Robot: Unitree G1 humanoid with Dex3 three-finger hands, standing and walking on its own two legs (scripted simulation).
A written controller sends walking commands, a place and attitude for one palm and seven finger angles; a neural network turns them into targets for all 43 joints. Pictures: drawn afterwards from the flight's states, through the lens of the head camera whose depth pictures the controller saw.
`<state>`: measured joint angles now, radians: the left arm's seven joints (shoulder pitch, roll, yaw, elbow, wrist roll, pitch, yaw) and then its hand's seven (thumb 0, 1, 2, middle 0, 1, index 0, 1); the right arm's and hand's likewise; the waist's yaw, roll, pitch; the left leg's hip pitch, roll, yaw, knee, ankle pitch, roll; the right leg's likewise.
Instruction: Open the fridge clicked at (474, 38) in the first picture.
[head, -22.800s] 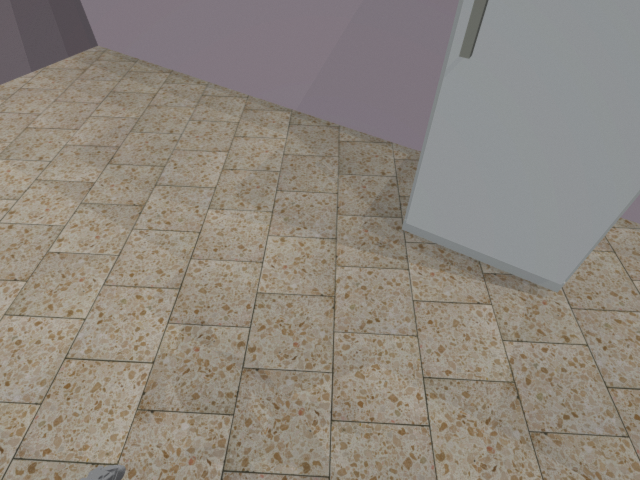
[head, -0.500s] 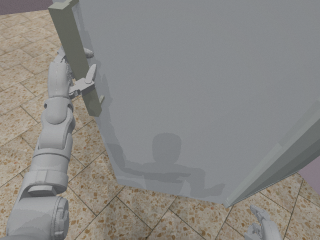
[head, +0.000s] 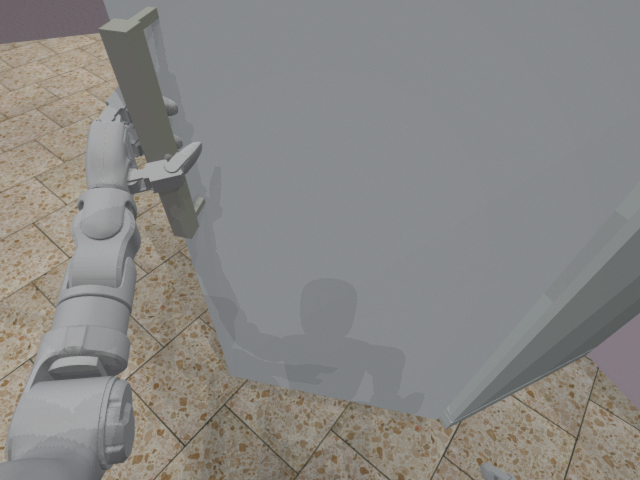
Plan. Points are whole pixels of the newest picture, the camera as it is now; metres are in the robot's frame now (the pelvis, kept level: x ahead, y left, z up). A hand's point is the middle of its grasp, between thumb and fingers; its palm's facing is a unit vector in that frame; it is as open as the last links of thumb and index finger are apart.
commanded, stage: loosen the grip on the handle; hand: left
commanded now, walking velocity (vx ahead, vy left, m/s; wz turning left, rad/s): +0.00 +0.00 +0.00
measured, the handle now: (170, 139) +0.47 +0.21 +0.19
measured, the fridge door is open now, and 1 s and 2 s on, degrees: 55 55 55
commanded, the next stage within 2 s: slip the hand off the handle in 0.38 s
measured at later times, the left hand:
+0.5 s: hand (171, 168) +0.43 +0.20 +0.18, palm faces +0.22 -0.96 -0.18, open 14.5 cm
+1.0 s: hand (103, 175) +0.41 +0.27 +0.18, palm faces +0.25 -0.95 -0.17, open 14.7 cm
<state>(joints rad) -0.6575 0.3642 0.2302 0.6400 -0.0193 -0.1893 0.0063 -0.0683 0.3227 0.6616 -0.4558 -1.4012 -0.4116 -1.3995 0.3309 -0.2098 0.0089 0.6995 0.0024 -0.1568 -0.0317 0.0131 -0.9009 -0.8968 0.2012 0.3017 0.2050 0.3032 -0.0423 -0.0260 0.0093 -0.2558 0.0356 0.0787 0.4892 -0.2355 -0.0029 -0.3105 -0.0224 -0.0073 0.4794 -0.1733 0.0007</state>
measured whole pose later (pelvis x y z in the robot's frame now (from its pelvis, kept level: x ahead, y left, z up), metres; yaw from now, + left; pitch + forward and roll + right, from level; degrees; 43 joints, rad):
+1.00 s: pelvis +0.03 +0.01 +0.00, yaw +2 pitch +2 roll -1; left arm -0.45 0.42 0.34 0.44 -0.11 -0.16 -0.13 -0.01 -0.55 0.20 -0.26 -1.15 -0.25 -1.15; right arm 0.26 -0.25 0.00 0.73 0.04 -0.10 -0.09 0.01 -0.90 -0.90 0.20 0.30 0.20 0.30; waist 0.00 0.01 -0.01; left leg -0.27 0.03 0.05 0.55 -0.31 0.00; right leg -0.30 -0.03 -0.04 0.52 -0.24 0.01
